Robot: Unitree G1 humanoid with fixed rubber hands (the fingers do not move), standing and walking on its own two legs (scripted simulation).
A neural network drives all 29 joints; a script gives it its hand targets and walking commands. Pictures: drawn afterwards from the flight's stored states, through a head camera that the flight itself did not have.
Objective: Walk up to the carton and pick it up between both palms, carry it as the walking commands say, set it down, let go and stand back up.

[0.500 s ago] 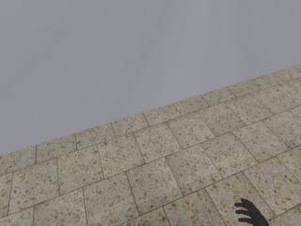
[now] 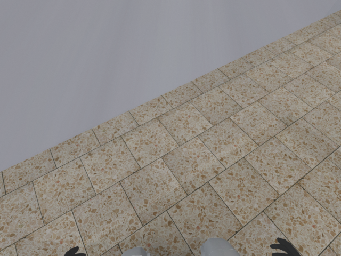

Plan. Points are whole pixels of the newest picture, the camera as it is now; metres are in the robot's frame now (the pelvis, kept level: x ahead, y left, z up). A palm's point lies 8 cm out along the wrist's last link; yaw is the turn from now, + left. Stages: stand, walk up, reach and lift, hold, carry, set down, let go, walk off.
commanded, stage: walk up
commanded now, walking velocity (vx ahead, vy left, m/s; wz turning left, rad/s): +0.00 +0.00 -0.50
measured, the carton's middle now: out of the picture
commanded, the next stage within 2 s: none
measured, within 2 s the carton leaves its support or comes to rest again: neither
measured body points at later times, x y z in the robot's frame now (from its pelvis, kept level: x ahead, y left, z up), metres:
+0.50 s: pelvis -0.04 -0.01 +0.00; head +0.02 -0.03 +0.45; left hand +0.07 +0.26 -0.13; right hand +0.11 -0.30 -0.11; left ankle -0.01 +0.09 -0.73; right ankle -0.02 -0.15 -0.72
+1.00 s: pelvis -0.10 -0.04 +0.00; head -0.07 -0.10 +0.45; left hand +0.09 +0.18 -0.11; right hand -0.09 -0.32 -0.15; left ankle -0.04 +0.09 -0.68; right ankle -0.11 -0.16 -0.72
